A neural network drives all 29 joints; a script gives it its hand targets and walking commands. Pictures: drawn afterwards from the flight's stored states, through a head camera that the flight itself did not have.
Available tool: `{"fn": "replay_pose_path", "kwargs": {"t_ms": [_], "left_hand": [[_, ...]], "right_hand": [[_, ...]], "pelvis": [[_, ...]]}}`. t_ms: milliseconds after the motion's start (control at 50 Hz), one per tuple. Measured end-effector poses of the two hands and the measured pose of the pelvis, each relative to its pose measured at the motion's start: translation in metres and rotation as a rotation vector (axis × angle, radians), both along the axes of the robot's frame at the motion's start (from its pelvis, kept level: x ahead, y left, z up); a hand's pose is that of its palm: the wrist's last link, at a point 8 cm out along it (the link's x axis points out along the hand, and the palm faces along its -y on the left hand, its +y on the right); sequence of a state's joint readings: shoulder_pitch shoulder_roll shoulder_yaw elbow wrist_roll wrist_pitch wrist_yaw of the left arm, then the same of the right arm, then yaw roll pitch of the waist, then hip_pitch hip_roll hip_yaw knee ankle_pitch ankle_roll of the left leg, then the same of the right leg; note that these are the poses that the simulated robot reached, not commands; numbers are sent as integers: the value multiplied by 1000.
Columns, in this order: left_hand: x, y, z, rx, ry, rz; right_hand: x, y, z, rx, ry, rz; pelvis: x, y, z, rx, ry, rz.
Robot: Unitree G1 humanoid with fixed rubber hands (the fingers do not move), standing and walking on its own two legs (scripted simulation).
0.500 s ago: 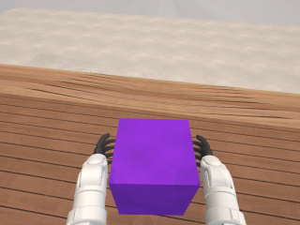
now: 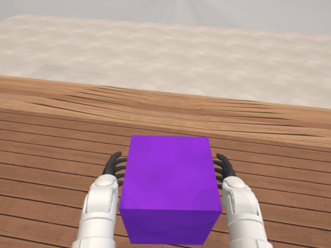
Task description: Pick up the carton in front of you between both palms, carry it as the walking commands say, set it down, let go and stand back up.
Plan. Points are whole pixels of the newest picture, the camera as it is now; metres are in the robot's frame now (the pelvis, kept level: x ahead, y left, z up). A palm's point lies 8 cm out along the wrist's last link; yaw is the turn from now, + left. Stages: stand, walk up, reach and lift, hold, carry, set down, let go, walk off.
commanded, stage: reach and lift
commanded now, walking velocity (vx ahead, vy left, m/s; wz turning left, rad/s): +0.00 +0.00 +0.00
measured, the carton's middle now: (168, 191) +0.30 +0.00 -0.04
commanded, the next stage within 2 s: hold in 0.12 s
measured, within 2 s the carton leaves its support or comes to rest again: neither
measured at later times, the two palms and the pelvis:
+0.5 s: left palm (107, 179) +0.28 +0.15 +0.05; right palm (231, 181) +0.28 -0.15 +0.05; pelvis -0.01 +0.00 +0.00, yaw +0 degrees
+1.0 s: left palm (115, 153) +0.34 +0.14 +0.07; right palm (230, 157) +0.34 -0.16 +0.07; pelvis +0.06 -0.01 -0.02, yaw +0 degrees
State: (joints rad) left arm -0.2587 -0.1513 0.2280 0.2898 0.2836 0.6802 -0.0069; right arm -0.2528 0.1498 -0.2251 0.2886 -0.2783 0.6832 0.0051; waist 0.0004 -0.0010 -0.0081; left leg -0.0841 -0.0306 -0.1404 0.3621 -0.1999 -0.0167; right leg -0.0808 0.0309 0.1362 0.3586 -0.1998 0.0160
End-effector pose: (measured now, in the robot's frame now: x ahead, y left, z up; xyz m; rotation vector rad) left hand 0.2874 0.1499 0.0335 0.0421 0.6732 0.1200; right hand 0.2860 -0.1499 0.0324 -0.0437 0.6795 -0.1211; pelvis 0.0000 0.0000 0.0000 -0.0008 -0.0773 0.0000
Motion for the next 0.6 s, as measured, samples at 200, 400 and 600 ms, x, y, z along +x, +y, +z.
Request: {"fn": "replay_pose_path", "kwargs": {"t_ms": [200, 400, 600], "left_hand": [[-3, 0, 10, -2, -20, 2], [-9, 0, 18, -10, -16, 10], [-10, 0, 19, -18, -19, 16]], "right_hand": [[-3, 0, 9, 2, -20, -5], [-8, 0, 19, 11, -16, -8], [-9, 0, 19, 19, -20, -14]], "pelvis": [[-1, 0, 1, 0, -16, 0], [-8, 0, 0, 0, -49, -1], [-14, 0, -1, 0, -51, -1]]}}
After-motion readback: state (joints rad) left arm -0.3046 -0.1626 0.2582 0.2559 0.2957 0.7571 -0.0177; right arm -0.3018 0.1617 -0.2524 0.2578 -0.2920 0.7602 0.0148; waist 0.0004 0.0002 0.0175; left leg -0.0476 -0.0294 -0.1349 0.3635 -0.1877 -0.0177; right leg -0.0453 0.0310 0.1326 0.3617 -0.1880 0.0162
